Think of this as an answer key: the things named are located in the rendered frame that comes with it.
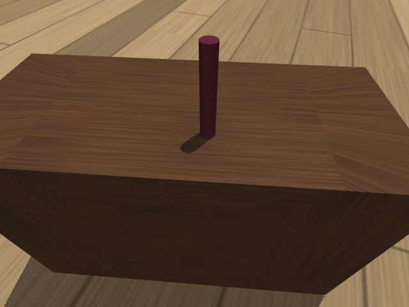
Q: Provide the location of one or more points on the can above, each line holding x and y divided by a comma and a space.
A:
208, 79

